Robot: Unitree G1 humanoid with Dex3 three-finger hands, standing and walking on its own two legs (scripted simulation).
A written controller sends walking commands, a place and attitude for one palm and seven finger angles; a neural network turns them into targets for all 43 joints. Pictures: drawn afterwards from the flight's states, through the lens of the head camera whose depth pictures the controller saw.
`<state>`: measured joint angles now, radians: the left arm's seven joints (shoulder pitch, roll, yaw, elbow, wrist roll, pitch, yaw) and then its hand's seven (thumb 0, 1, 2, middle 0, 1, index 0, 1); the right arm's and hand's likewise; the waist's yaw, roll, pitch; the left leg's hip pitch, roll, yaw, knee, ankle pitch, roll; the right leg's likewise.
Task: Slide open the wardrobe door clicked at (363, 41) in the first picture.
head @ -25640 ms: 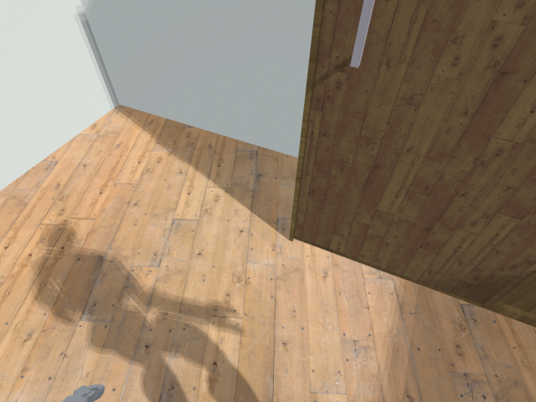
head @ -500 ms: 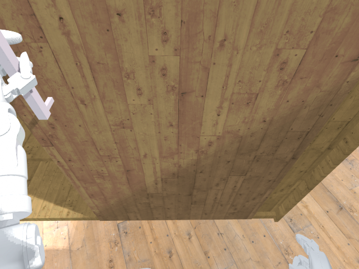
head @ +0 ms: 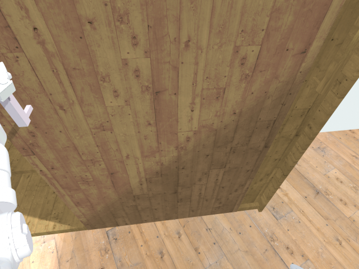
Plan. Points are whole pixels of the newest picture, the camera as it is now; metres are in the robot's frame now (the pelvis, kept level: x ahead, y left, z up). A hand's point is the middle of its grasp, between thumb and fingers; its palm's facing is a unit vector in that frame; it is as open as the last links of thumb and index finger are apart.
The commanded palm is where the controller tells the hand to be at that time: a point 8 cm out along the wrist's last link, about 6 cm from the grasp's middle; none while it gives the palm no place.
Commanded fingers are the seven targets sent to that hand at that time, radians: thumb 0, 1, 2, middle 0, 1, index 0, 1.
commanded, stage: stop walking and hold the door there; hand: left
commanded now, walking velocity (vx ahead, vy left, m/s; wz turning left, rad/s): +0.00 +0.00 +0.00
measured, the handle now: out of the picture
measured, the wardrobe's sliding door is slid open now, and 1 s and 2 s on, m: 0.64 0.64 0.64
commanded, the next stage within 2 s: loosen the grip on the handle in 1.44 s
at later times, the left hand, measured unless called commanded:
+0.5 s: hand (4, 84) +0.39 +0.35 +0.23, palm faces +0.55 -0.80 -0.22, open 5.5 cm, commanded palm +0.35 +0.39 +0.20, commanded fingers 0.00 0.90 0.90 -0.45 -1.40 -0.45 -1.40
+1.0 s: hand (5, 88) +0.39 +0.35 +0.22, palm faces +0.47 -0.86 -0.21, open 5.6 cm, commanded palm +0.35 +0.39 +0.20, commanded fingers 0.00 0.90 0.90 -0.45 -1.40 -0.45 -1.40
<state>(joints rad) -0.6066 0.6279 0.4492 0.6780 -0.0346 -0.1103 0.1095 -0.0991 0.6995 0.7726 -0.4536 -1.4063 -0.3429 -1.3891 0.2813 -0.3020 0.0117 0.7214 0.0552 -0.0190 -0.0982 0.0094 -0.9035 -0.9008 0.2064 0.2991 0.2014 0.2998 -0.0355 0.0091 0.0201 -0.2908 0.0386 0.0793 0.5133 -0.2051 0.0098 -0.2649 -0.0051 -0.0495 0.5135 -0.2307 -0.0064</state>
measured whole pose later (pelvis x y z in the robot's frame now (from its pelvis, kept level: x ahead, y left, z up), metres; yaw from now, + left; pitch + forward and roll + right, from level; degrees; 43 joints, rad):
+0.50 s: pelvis +0.00 +0.02 +0.00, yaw +2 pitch +0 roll -1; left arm -0.64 0.60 0.41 0.74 -0.02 -0.16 0.08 -0.13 0.68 0.78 -0.45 -1.41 -0.38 -1.40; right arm 0.29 -0.32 -0.01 0.72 0.05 0.01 -0.09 0.01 -0.90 -0.90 0.21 0.30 0.20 0.30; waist -0.03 0.04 0.01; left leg -0.37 0.01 0.04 0.66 -0.35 0.00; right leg -0.28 -0.03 -0.07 0.53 -0.24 0.01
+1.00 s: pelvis -0.02 +0.06 +0.00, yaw +4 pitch +1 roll -1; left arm -0.66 0.49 0.32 0.49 -0.06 -0.14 0.09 -0.15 0.72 0.77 -0.45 -1.41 -0.32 -1.40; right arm 0.17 -0.19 0.08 0.67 0.04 -0.03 -0.06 0.01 -0.90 -0.90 0.21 0.30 0.21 0.30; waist 0.00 0.04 0.09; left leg -0.36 0.03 0.07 0.59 -0.26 0.01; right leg -0.24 0.03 -0.10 0.53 -0.30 -0.05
